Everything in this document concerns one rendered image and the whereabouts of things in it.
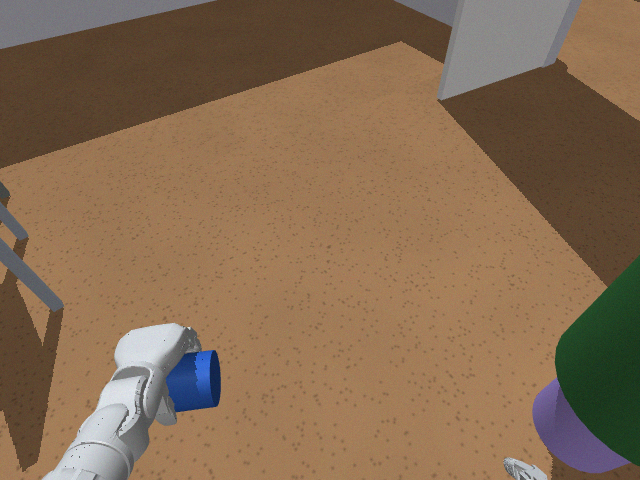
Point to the right robot hand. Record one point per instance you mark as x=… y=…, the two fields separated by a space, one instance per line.
x=522 y=471

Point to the left robot arm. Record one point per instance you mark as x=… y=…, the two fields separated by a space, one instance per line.
x=115 y=435

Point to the left robot hand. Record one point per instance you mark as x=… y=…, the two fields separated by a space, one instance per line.
x=163 y=346

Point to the potted plant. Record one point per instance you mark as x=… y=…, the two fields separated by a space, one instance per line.
x=589 y=415

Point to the can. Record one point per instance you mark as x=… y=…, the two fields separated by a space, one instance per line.
x=195 y=382

